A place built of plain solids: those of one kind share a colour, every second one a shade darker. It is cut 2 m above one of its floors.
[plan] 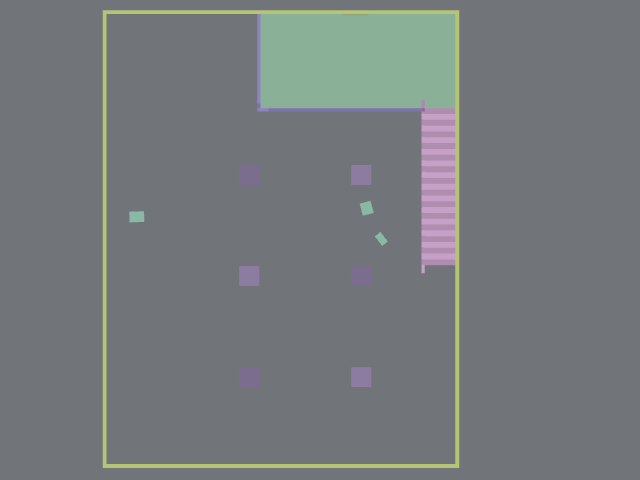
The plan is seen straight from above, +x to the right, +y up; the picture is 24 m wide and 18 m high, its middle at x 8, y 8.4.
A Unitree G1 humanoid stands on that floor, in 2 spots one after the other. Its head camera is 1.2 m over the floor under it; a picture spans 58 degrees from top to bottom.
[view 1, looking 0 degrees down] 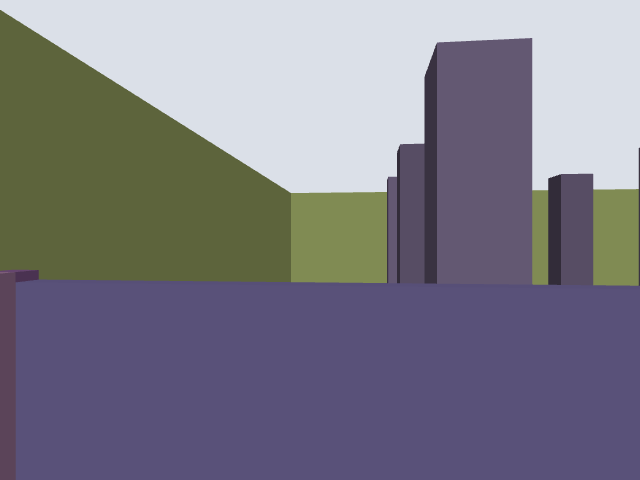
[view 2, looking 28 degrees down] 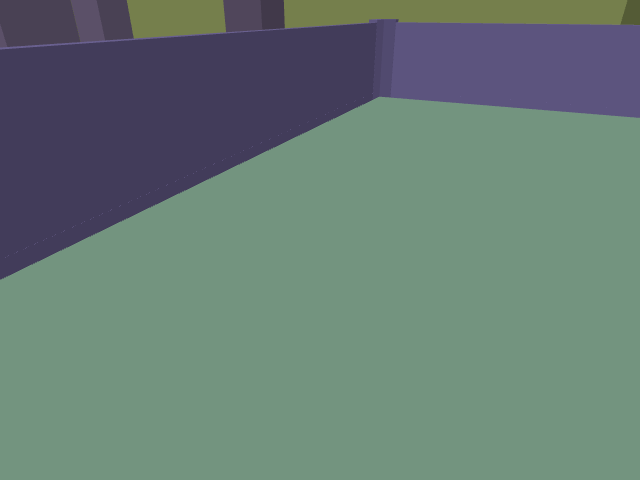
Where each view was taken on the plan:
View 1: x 10.50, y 14.84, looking -84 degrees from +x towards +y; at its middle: wall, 14.92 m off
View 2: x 12.50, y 15.59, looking -154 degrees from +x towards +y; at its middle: gal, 2.56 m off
